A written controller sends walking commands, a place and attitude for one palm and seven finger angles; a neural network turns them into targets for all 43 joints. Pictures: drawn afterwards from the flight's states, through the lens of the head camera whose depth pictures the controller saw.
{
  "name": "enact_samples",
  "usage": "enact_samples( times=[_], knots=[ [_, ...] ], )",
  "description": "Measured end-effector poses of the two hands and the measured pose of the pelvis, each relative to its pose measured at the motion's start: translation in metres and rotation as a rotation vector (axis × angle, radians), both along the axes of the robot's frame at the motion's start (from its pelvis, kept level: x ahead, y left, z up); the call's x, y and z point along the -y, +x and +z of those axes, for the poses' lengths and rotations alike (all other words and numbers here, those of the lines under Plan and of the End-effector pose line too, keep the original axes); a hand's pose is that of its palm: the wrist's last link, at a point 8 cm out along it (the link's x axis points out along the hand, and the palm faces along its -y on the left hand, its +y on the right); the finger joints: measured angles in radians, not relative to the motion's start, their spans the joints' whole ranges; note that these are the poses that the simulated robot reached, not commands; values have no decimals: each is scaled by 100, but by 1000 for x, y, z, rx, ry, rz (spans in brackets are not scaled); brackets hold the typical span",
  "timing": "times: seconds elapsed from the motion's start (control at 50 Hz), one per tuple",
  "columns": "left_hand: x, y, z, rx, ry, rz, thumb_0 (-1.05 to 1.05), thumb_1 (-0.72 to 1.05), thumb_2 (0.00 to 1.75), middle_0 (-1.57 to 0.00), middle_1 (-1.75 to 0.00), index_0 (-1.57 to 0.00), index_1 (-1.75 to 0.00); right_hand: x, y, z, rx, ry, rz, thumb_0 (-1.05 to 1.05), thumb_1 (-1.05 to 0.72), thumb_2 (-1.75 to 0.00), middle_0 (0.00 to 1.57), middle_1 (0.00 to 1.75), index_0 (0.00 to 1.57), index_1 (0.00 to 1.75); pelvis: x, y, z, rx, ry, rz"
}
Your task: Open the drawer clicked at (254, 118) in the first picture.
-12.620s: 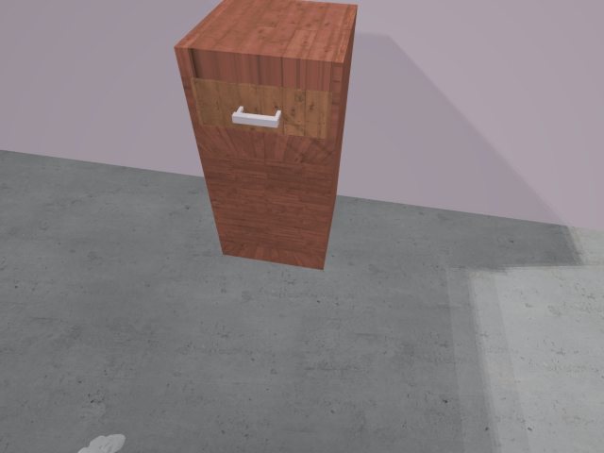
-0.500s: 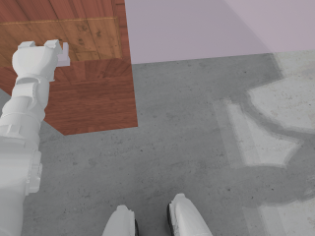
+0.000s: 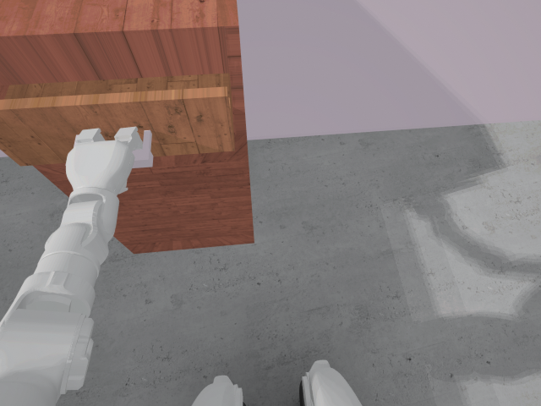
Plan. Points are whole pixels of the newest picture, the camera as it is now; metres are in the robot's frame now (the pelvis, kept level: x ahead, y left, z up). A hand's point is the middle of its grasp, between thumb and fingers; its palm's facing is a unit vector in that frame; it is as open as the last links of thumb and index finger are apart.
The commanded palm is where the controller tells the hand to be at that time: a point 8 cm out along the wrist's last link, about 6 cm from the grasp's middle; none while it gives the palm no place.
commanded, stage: pull the drawer open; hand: left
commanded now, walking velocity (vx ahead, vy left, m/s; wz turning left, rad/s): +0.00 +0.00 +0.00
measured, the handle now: (112, 149) +0.51 +0.24 +0.00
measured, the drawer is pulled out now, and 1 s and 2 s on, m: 0.04 0.16 0.29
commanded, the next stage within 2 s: none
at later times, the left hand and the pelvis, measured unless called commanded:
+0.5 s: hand (114, 215) +0.40 +0.23 -0.02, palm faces -0.06 -0.03 -1.00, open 5.3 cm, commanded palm +0.37 +0.23 +0.03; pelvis +0.00 -0.01 +0.01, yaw +1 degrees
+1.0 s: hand (110, 254) +0.34 +0.23 -0.02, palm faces -0.04 -0.03 -1.00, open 5.3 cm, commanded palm +0.31 +0.23 +0.03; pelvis -0.01 -0.01 +0.01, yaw +1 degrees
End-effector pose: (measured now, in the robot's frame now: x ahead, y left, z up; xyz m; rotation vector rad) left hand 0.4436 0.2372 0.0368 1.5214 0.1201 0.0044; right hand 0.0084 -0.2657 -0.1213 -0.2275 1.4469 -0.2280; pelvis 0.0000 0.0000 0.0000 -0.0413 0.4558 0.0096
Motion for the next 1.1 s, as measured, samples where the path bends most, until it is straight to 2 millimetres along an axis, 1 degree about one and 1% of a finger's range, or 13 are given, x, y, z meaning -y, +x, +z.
enact_samples(
  times=[0.18, 0.3, 0.4, 0.54, 0.66, 0.74, 0.86, 1.1],
  knots=[
    [2, -29, -1, 24, 3, -3, 0, 76, 84, -32, -135, -42, -135, 3, 41, 1, 84, 5, 44, 0, -90, -90, 20, 30, 20, 30, 2, 2, 5, 34, 8, 6],
    [3, -42, -2, 27, 17, 5, 0, 75, 85, -33, -135, -41, -135, 5, 58, 1, 131, 8, 63, 0, -90, -90, 20, 30, 20, 30, 5, -1, 6, 48, 12, 12],
    [4, -51, -2, 23, 20, 16, 0, 76, 85, -33, -135, -41, -135, 5, 62, 1, 150, 12, 66, 0, -90, -90, 20, 30, 20, 30, 8, -3, 7, 60, 18, 10],
    [5, -62, -1, 14, 19, 18, 0, 76, 84, -33, -135, -41, -135, 7, 57, 2, 158, 12, 54, 0, -90, -90, 20, 30, 20, 30, 11, -5, 8, 72, 24, 5],
    [6, -77, -1, 22, 12, 18, 0, 76, 84, -32, -135, -41, -135, 8, 53, 3, 162, 13, 42, 1, -90, -90, 20, 30, 20, 30, 11, -5, 10, 85, 27, -2],
    [7, -88, -2, 31, 14, 18, 0, 76, 85, -32, -135, -41, -135, 9, 54, 3, 171, 13, 44, 1, -90, -90, 20, 30, 20, 30, 11, -6, 11, 95, 27, -1],
    [8, -105, -3, 41, 20, 28, 0, 76, 86, -32, -135, -41, -135, 8, 64, 5, 207, 16, 52, 1, -90, -90, 20, 30, 20, 30, 12, -7, 12, 112, 29, 0],
    [11, -135, -2, 37, 12, 44, 0, 75, 86, -32, -135, -42, -135, 4, 97, 15, 321, 18, 85, 1, -90, -90, 20, 30, 20, 30, 14, -9, 16, 146, 34, 1]
  ],
)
